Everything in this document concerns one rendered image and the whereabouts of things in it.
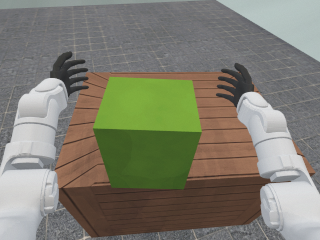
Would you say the left robot hand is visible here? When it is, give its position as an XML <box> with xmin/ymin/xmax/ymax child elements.
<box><xmin>50</xmin><ymin>51</ymin><xmax>89</xmax><ymax>97</ymax></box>

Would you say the right robot forearm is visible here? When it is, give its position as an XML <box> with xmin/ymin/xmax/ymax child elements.
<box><xmin>236</xmin><ymin>92</ymin><xmax>320</xmax><ymax>199</ymax></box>

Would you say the left robot forearm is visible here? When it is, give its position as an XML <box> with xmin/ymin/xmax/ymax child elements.
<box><xmin>0</xmin><ymin>78</ymin><xmax>68</xmax><ymax>178</ymax></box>

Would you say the robot right upper arm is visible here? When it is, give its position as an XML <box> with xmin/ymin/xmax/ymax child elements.
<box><xmin>260</xmin><ymin>181</ymin><xmax>320</xmax><ymax>240</ymax></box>

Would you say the right robot hand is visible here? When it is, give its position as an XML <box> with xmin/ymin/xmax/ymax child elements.
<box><xmin>216</xmin><ymin>63</ymin><xmax>254</xmax><ymax>108</ymax></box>

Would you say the robot left upper arm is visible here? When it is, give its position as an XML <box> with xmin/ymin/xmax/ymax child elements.
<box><xmin>0</xmin><ymin>169</ymin><xmax>59</xmax><ymax>240</ymax></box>

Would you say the carton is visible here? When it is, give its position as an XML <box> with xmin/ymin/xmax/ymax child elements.
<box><xmin>93</xmin><ymin>77</ymin><xmax>202</xmax><ymax>190</ymax></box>

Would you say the pedestal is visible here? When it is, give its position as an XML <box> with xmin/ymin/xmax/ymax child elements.
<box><xmin>54</xmin><ymin>71</ymin><xmax>316</xmax><ymax>238</ymax></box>

